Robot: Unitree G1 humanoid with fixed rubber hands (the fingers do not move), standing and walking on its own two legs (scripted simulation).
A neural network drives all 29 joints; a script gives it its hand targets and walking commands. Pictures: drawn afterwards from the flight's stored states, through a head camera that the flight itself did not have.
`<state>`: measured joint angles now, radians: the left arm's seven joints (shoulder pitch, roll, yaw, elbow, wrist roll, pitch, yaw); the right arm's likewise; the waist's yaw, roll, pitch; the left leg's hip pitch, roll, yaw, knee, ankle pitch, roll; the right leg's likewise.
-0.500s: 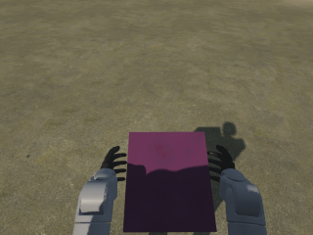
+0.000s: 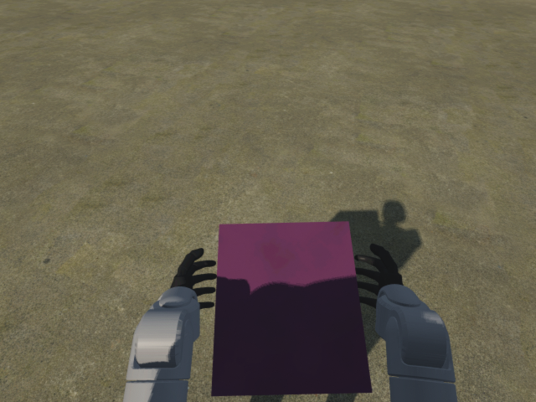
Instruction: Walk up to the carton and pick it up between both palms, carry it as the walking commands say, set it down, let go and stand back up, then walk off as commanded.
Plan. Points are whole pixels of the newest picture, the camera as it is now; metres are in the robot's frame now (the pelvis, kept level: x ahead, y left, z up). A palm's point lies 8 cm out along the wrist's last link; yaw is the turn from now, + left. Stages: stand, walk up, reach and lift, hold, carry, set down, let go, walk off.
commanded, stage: carry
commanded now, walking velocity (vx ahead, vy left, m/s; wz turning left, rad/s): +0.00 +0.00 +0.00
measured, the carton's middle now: (284, 307) +0.30 -0.01 -0.03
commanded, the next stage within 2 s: hold in 0.34 s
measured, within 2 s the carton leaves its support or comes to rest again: neither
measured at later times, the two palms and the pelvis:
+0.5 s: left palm (187, 315) +0.26 +0.14 +0.01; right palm (385, 321) +0.25 -0.15 +0.03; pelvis -0.01 +0.01 +0.01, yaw -10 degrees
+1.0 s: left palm (168, 287) +0.28 +0.17 +0.05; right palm (371, 309) +0.25 -0.12 +0.07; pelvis -0.03 +0.07 +0.01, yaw -15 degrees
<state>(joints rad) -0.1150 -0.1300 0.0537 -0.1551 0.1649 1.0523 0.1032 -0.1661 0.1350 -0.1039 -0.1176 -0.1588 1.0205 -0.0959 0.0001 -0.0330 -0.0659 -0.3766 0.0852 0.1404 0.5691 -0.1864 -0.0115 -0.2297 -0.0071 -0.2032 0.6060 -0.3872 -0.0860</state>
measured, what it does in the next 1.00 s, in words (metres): shifts its weight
